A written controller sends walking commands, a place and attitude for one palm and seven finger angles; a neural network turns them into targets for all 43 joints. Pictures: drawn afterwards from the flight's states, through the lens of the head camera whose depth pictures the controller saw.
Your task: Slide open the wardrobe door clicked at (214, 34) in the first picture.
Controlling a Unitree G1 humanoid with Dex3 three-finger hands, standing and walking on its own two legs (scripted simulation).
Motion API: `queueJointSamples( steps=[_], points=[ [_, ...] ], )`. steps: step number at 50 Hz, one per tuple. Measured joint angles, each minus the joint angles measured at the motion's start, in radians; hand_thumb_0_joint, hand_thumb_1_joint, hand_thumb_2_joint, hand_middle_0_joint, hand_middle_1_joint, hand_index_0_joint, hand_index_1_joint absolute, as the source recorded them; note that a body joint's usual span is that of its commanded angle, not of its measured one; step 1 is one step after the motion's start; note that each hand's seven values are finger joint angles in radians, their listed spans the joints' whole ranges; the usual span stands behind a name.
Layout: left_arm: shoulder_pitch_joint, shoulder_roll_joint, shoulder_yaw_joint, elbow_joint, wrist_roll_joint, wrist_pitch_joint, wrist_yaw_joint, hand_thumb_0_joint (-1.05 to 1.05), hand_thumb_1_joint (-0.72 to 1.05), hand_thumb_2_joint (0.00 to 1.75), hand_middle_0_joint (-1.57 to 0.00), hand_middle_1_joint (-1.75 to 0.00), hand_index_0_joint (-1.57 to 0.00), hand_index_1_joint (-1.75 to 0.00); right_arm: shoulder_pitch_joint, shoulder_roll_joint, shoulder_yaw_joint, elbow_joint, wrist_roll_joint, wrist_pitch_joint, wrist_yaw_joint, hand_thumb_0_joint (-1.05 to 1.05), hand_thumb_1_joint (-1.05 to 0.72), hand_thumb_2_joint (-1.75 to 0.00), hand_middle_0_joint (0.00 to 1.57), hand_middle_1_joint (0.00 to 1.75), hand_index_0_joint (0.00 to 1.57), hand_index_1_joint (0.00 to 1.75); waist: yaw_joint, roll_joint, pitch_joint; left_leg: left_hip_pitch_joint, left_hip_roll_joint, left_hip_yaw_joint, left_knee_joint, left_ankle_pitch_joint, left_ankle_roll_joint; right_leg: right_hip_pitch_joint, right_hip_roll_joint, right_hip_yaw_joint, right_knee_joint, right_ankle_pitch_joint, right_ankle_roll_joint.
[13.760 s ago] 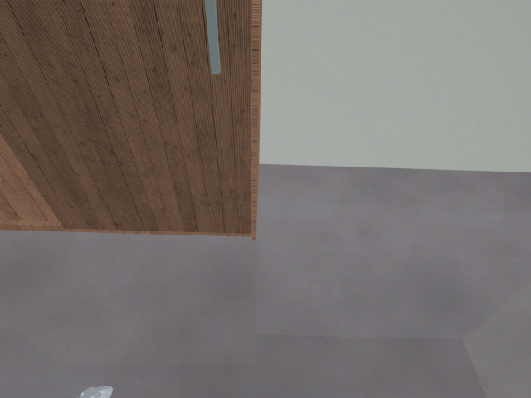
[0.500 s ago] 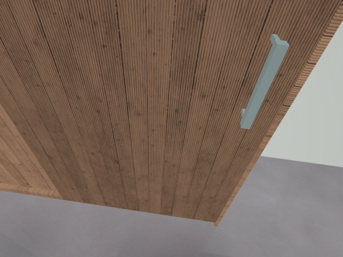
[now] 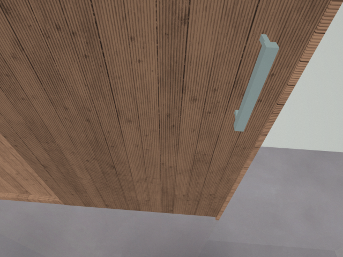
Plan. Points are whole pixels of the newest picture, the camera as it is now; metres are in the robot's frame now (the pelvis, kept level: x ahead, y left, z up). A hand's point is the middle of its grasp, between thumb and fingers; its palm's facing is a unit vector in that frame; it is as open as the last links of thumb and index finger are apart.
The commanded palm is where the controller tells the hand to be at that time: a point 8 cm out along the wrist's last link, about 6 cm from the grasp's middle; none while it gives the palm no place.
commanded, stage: come to a stop and stand still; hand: right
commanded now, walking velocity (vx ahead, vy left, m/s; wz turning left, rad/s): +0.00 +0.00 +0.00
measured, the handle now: (250, 88) +0.45 -0.15 +0.19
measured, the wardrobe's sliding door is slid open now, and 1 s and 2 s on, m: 0.00 0.00 0.00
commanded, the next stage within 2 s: look again from close up in 0.58 s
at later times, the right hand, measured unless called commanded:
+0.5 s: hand out of the picture +0.06 -0.19 -0.17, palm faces +0.00 +0.97 -0.23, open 7.4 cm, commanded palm none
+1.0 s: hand out of the picture +0.04 -0.17 -0.17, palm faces +0.02 +0.98 -0.20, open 7.4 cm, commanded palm none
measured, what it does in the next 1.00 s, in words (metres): stands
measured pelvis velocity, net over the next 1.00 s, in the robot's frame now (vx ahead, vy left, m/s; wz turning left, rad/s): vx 0.04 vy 0.00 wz -0.01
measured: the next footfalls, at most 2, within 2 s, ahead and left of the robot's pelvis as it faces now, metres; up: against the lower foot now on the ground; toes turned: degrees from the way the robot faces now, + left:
none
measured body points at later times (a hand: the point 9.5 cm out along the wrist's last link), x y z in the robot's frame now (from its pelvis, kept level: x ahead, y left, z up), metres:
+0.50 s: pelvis +0.03 +0.00 +0.00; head +0.04 +0.00 +0.45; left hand +0.06 +0.23 -0.16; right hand +0.06 -0.24 -0.15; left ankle -0.01 +0.12 -0.74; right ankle +0.06 -0.12 -0.74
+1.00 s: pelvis +0.04 +0.00 +0.00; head +0.06 +0.01 +0.45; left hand +0.06 +0.23 -0.16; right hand +0.04 -0.22 -0.15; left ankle -0.01 +0.12 -0.74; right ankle +0.06 -0.12 -0.74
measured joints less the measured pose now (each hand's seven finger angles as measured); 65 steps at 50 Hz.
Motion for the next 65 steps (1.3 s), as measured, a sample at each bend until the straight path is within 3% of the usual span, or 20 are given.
queueJointSamples(
  steps=[27, 65],
  points=[
    [-0.062, 0.012, -0.006, 0.060, -0.001, -0.012, 0.009, 0.01, 0.91, 0.90, -0.20, -0.30, -0.20, -0.30, -0.083, -0.030, -0.010, 0.022, -0.002, -0.007, -0.006, 0.00, -0.90, -0.90, 0.20, 0.30, 0.20, 0.30, -0.002, 0.006, 0.015, 0.073, 0.016, -0.005, -0.048, -0.027, -0.008, 0.065, 0.015, -0.008, -0.029, -0.037, -0.005],
    [-0.077, 0.000, -0.004, 0.100, -0.002, -0.008, 0.016, 0.01, 0.92, 0.90, -0.20, -0.30, -0.20, -0.30, -0.057, -0.006, -0.010, 0.058, 0.000, -0.009, -0.009, 0.00, -0.90, -0.90, 0.20, 0.30, 0.20, 0.30, -0.011, 0.019, 0.027, 0.107, 0.004, 0.014, -0.084, -0.025, 0.007, 0.086, 0.005, 0.011, -0.049, -0.039, 0.012]
  ],
)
